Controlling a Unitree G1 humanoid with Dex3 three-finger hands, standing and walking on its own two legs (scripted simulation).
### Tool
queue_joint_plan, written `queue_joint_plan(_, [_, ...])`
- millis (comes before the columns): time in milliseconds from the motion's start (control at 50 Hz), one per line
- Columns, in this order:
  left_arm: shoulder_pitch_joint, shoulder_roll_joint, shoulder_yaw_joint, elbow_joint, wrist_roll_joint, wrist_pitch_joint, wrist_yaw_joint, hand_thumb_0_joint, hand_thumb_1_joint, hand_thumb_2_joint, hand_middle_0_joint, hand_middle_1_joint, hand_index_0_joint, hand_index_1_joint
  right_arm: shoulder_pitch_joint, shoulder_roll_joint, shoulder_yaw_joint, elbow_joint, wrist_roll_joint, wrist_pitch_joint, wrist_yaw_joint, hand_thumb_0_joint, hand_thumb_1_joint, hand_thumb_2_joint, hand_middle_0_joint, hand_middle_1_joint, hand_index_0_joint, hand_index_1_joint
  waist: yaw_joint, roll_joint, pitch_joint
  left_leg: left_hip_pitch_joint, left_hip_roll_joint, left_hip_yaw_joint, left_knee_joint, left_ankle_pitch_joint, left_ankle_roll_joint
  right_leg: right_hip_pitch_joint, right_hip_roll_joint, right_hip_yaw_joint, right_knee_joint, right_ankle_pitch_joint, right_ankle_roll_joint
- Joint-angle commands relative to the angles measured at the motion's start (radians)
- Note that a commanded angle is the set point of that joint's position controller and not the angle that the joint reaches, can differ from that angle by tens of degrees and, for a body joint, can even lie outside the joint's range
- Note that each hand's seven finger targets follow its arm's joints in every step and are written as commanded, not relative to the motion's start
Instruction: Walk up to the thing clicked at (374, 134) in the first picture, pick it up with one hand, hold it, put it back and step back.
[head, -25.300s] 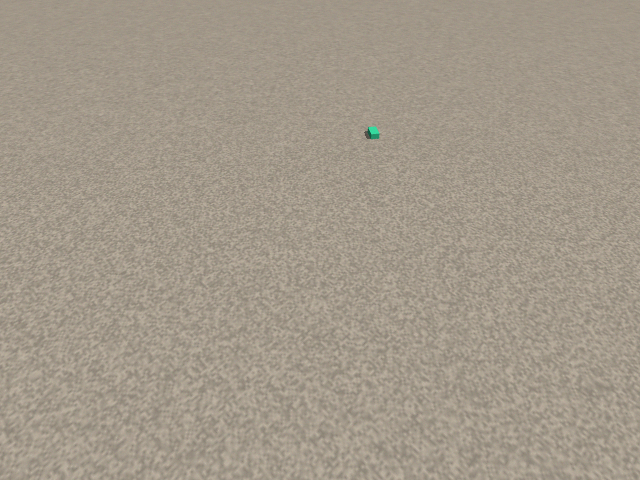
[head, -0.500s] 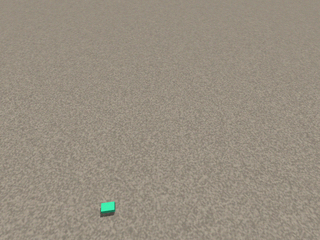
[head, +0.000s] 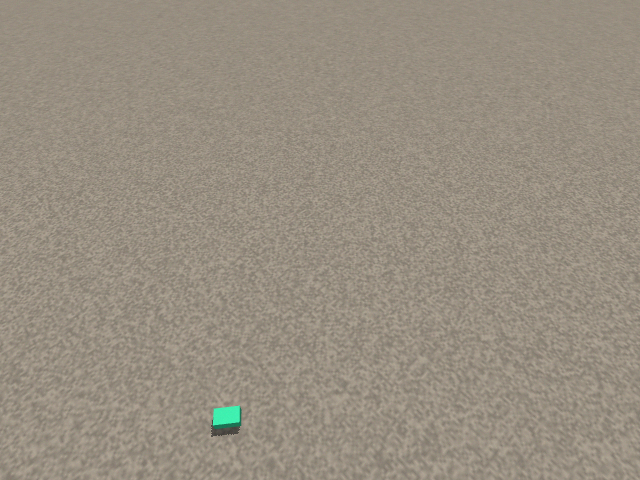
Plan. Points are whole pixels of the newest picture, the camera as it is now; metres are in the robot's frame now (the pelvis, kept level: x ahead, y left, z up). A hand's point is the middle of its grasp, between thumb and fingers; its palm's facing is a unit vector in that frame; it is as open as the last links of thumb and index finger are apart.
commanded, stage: walk up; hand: left
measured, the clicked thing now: (227, 417) +0.47 +0.30 -0.76
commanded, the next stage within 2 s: stand in 0.52 s
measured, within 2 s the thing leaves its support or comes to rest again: neither
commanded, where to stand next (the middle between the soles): +0.07 +0.01 m, yaw -1 degrees
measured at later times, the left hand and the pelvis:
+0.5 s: hand out of the picture +0.08 +0.26 -0.15, palm faces +0.04 -0.94 -0.35, open 7.4 cm; pelvis +0.00 +0.00 +0.00, yaw +1 degrees
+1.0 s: hand out of the picture +0.06 +0.25 -0.16, palm faces -0.01 -0.94 -0.33, open 7.4 cm; pelvis -0.01 -0.01 +0.00, yaw +0 degrees
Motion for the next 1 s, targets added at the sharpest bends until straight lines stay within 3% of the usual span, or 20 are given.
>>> queue_joint_plan(0, [-0.049, 0.22, 0.038, -0.064, 0.005, -0.02, 0.012, 0.0, 0.9, 0.9, -0.2, -0.3, -0.2, -0.3, -0.043, -0.219, -0.04, -0.056, -0.001, -0.017, -0.018, 0.0, -0.9, -0.9, 0.2, 0.3, 0.2, 0.3, -0.008, 0.014, -0.111, -0.002, 0.091, -0.047, -0.056, 0.187, 0.049, 0.046, -0.089, 0.058, -0.047, 0.123, -0.043])
queue_joint_plan(480, [-0.023, 0.211, 0.054, -0.067, 0.006, -0.014, 0.013, 0.0, 0.9, 0.9, -0.2, -0.3, -0.2, -0.3, -0.017, -0.21, -0.036, -0.047, -0.003, -0.013, -0.022, 0.0, -0.9, -0.9, 0.2, 0.3, 0.2, 0.3, -0.006, 0.015, -0.08, -0.03, 0.079, -0.062, -0.052, 0.193, 0.047, 0.055, -0.083, 0.04, -0.062, 0.092, -0.047])
queue_joint_plan(520, [0.005, 0.205, 0.041, -0.068, -0.003, -0.007, 0.012, 0.0, 0.9, 0.9, -0.2, -0.3, -0.2, -0.3, -0.021, -0.222, -0.033, -0.063, -0.004, -0.024, -0.029, 0.0, -0.9, -0.9, 0.2, 0.3, 0.2, 0.3, 0.0, 0.001, -0.085, 0.016, 0.107, -0.065, -0.047, 0.302, 0.04, 0.032, -0.094, 0.057, -0.055, 0.188, -0.045])
queue_joint_plan(580, [0.001, 0.208, 0.04, -0.075, -0.004, -0.007, 0.013, 0.0, 0.9, 0.9, -0.2, -0.3, -0.2, -0.3, -0.012, -0.222, -0.032, -0.062, -0.004, -0.026, -0.031, 0.0, -0.9, -0.9, 0.2, 0.3, 0.2, 0.3, -0.001, -0.002, -0.111, 0.032, 0.11, -0.06, -0.045, 0.33, 0.038, 0.053, -0.098, 0.06, -0.049, 0.227, -0.043])
queue_joint_plan(760, [0.008, 0.212, 0.033, -0.073, 0.0, -0.004, 0.007, 0.0, 0.9, 0.9, -0.2, -0.3, -0.2, -0.3, -0.017, -0.222, -0.026, -0.067, -0.002, -0.023, -0.028, 0.0, -0.9, -0.9, 0.2, 0.3, 0.2, 0.3, -0.003, 0.018, -0.09, 0.012, 0.106, -0.051, -0.078, 0.201, 0.034, 0.036, -0.092, 0.07, -0.075, 0.118, -0.043])
queue_joint_plan(900, [0.017, 0.216, 0.031, -0.069, 0.004, -0.005, 0.002, 0.0, 0.9, 0.9, -0.2, -0.3, -0.2, -0.3, -0.007, -0.227, -0.027, -0.061, -0.004, -0.021, -0.022, 0.0, -0.9, -0.9, 0.2, 0.3, 0.2, 0.3, -0.01, 0.014, -0.041, -0.007, 0.097, -0.059, -0.102, 0.045, 0.035, -0.025, -0.086, 0.083, -0.101, -0.013, -0.044])
queue_joint_plan(980, [0.02, 0.215, 0.031, -0.073, 0.003, -0.006, 0.002, 0.0, 0.9, 0.9, -0.2, -0.3, -0.2, -0.3, -0.011, -0.225, -0.027, -0.064, -0.007, -0.023, -0.023, 0.0, -0.9, -0.9, 0.2, 0.3, 0.2, 0.3, -0.005, 0.017, -0.057, -0.002, 0.101, -0.059, -0.093, 0.082, 0.035, -0.017, -0.089, 0.085, -0.092, 0.02, -0.046])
